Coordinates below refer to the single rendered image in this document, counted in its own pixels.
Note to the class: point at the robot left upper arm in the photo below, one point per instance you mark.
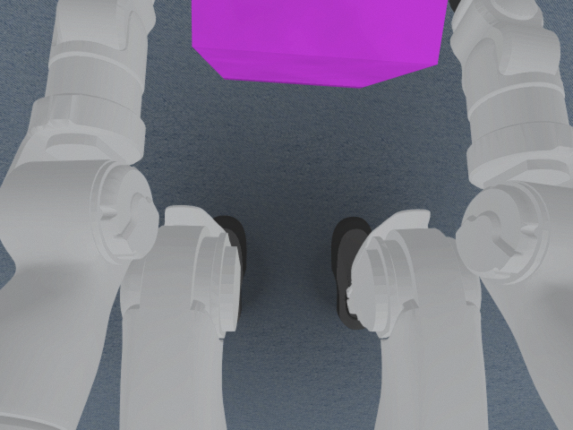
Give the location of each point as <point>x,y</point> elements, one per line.
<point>72,228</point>

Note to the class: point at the robot right upper arm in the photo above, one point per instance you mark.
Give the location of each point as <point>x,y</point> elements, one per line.
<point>517,237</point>

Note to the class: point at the carton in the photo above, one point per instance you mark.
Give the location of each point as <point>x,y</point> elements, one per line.
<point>336,43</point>

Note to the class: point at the left robot forearm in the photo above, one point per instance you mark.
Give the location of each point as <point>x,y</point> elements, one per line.
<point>96,78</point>

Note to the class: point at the right robot shin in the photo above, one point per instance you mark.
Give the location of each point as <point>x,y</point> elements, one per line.
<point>407,219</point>

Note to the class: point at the right robot forearm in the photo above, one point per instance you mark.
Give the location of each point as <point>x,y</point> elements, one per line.
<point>515,97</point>

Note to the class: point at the robot left thigh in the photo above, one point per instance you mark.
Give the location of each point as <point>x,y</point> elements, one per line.
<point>171,371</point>

